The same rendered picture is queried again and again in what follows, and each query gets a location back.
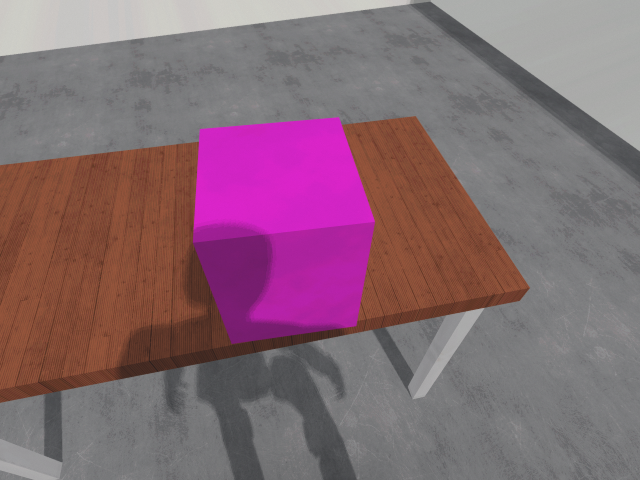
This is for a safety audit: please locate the table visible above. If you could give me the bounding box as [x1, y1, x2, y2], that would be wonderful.
[0, 116, 530, 480]

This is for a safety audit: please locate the carton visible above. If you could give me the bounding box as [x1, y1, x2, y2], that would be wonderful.
[193, 117, 375, 344]

